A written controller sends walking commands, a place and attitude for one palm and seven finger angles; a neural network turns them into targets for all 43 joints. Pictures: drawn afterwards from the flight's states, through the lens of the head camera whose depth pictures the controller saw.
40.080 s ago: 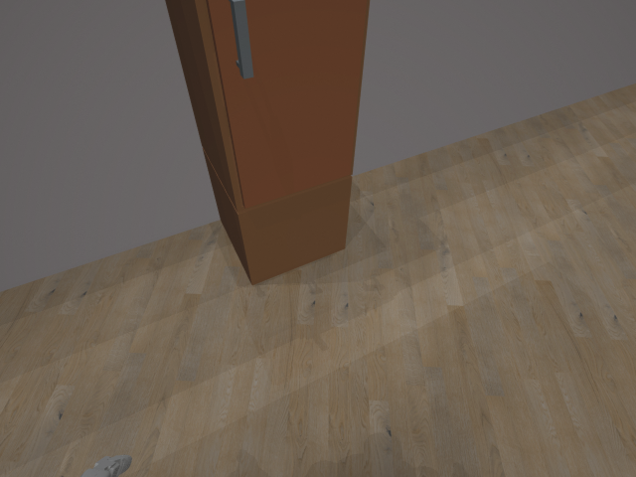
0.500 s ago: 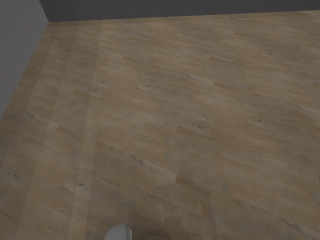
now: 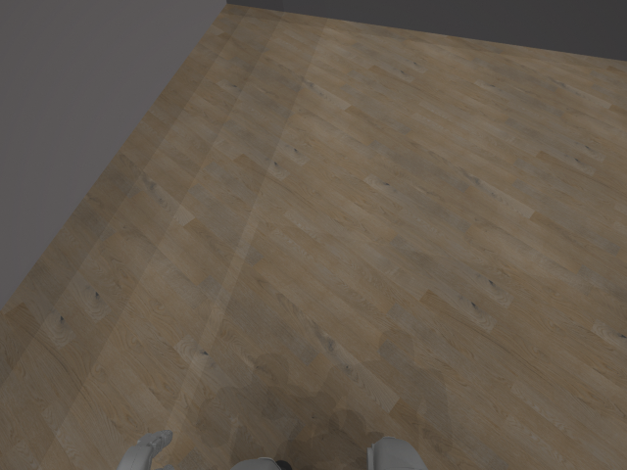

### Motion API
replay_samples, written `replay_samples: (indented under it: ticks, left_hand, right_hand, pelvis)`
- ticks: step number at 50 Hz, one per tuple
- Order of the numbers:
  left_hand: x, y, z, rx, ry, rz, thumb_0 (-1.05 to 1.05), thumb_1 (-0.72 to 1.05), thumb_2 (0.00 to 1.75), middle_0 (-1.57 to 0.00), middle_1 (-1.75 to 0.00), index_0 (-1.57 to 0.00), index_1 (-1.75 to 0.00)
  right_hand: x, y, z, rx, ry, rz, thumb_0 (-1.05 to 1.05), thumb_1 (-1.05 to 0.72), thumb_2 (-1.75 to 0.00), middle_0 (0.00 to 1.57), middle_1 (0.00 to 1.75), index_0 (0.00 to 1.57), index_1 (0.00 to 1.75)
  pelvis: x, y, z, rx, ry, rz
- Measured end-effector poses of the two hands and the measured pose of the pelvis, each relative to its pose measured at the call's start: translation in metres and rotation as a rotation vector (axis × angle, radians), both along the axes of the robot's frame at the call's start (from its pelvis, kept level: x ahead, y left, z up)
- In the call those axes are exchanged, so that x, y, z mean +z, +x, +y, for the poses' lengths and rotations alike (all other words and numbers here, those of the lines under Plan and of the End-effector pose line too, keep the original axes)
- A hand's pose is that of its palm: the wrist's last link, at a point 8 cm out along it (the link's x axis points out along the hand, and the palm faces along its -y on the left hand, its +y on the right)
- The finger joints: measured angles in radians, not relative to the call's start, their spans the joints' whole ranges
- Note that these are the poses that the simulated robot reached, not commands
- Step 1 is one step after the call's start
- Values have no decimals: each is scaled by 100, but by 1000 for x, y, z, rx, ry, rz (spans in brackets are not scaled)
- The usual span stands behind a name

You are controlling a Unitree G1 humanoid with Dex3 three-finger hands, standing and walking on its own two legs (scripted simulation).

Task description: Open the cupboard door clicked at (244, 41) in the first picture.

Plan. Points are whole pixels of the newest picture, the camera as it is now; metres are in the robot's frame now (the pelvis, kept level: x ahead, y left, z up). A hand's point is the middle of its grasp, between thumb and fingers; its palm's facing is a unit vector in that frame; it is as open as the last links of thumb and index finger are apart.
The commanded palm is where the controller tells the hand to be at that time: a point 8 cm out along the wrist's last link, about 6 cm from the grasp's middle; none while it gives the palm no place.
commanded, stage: turn to face it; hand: left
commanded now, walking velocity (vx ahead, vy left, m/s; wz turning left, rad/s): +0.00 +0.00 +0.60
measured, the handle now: out of the picture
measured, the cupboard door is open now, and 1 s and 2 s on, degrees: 45 45 45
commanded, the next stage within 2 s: none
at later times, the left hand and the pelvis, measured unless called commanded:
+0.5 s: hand out of the picture +0.05 +0.10 -0.14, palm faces +0.31 -0.90 -0.30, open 7.3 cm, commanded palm none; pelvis +0.05 -0.11 +0.01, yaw +20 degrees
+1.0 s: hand out of the picture -0.01 +0.13 -0.16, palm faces +0.62 -0.74 -0.25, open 7.4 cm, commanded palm none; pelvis +0.05 -0.09 +0.00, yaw +38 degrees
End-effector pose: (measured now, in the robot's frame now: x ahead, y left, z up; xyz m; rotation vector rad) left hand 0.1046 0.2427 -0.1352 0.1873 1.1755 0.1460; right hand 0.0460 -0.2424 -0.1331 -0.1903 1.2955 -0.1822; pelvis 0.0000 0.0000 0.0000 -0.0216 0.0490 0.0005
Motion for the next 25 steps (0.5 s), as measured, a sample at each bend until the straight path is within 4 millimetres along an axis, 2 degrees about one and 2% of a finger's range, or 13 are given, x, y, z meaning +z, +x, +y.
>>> replay_samples:
  ticks: [6,9,12,14,18,22,25]
  left_hand:
    - [13,24,-13,35,29,-51,1,91,90,-20,-30,-20,-29]
    - [17,27,-27,55,48,-64,1,91,90,-20,-30,-20,-29]
    - [18,22,-43,87,77,-80,1,91,90,-20,-30,-20,-29]
    - [22,11,-54,106,92,-66,0,91,90,-20,-30,-20,-29]
    - [30,-21,-74,184,95,1,1,91,90,-20,-30,-20,-29]
    - [30,-51,-94,265,73,60,1,91,90,-20,-30,-20,-29]
    - [29,-76,-105,339,63,88,1,92,90,-20,-30,-20,-29]
  right_hand:
    - [0,31,-23,45,20,-10,0,-90,-90,21,30,20,30]
    - [-6,46,-42,67,27,-8,0,-90,-90,21,30,20,30]
    - [-19,63,-66,89,37,-8,0,-90,-90,21,30,20,30]
    - [-23,77,-79,107,38,-4,0,-90,-90,21,30,20,30]
    - [-16,106,-95,167,40,0,1,-91,-90,20,30,20,30]
    - [-9,133,-99,235,47,4,0,-91,-90,20,30,20,30]
    - [-8,155,-95,303,47,10,0,-91,-90,20,30,19,30]
  pelvis:
    - [3,16,-26,70,0,9]
    - [0,23,-44,106,9,12]
    - [-8,31,-64,143,28,13]
    - [-7,34,-74,168,33,3]
    - [3,42,-89,230,69,-6]
    - [9,50,-101,293,93,-4]
    - [10,54,-106,340,99,-6]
